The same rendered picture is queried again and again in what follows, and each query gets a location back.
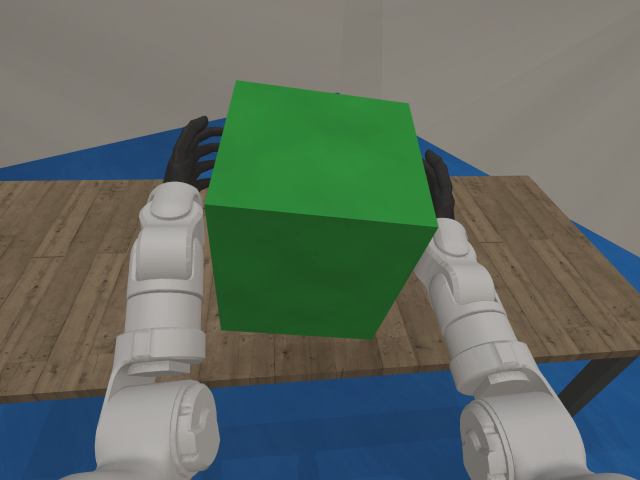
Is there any table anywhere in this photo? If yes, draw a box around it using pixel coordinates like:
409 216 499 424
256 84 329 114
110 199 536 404
0 176 640 417

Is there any left robot hand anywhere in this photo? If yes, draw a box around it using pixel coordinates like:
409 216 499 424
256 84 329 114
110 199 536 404
163 116 224 192

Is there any right robot upper arm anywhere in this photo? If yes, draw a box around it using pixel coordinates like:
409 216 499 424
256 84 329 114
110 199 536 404
460 391 637 480

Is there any right robot hand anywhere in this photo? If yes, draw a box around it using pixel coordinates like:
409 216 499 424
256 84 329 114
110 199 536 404
422 149 455 220

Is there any left robot upper arm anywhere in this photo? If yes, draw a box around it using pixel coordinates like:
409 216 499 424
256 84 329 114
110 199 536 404
59 379 220 480

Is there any robot left forearm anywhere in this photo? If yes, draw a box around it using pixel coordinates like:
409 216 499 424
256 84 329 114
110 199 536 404
95 182 206 463

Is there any carton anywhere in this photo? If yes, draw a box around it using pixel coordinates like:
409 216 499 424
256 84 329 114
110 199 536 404
204 80 438 340

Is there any robot right forearm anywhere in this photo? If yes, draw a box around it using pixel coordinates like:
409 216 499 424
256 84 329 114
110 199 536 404
414 218 586 463

